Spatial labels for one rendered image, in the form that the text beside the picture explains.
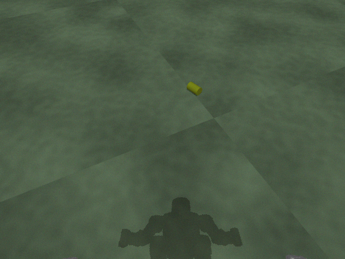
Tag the can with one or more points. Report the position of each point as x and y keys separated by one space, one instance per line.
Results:
x=194 y=88

